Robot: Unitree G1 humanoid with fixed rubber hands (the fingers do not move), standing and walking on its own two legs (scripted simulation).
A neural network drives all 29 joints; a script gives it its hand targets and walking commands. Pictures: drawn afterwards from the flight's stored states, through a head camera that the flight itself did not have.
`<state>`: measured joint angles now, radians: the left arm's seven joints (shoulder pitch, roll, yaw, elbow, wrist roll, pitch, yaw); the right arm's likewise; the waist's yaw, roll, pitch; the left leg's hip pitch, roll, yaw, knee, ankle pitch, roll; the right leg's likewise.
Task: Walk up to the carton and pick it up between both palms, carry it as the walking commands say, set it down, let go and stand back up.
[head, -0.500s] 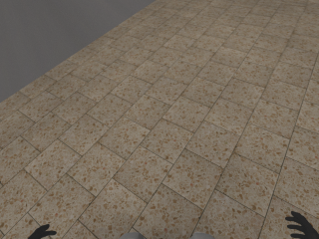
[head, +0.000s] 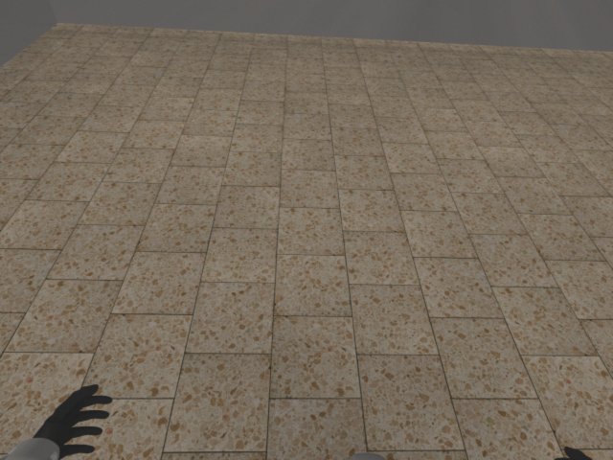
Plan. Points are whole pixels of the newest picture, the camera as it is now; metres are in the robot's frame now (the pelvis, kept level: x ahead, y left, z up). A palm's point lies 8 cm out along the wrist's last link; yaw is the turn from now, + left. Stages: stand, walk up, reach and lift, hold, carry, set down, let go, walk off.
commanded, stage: walk up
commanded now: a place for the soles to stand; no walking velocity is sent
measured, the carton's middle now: out of the picture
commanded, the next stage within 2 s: none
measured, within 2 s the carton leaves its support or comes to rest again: neither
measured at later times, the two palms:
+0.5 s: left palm (222, 307) +0.39 +0.13 -0.10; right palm out of the picture +0.09 -0.46 -0.09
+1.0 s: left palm (343, 206) +0.68 -0.13 -0.13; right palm out of the picture +0.19 -0.56 -0.07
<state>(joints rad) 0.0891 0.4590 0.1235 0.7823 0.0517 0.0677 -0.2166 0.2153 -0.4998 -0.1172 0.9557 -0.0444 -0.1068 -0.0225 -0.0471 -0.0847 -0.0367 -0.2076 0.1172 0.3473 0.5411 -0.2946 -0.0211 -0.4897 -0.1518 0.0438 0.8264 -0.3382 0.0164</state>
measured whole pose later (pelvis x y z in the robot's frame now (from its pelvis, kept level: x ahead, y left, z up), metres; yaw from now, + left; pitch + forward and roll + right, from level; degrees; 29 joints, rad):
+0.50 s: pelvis +0.17 -0.11 -0.01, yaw -23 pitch +3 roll +2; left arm 0.14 0.42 0.09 0.90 0.04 0.02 -0.17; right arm 0.23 -0.46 -0.08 0.96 -0.02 -0.14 0.00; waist -0.01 -0.05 -0.02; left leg -0.14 0.13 0.30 0.56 -0.43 -0.07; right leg -0.51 -0.07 0.01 0.77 -0.35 0.01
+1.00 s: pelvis +0.38 -0.26 -0.01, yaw -46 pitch +0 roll +2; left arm 0.15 0.45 0.08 0.89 0.03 0.00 -0.13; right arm 0.23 -0.44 -0.05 0.89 -0.02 -0.16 -0.01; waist -0.01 -0.13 0.07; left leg -0.28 0.08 0.25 0.69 -0.39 0.01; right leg -0.53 -0.02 0.04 1.11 -0.40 -0.01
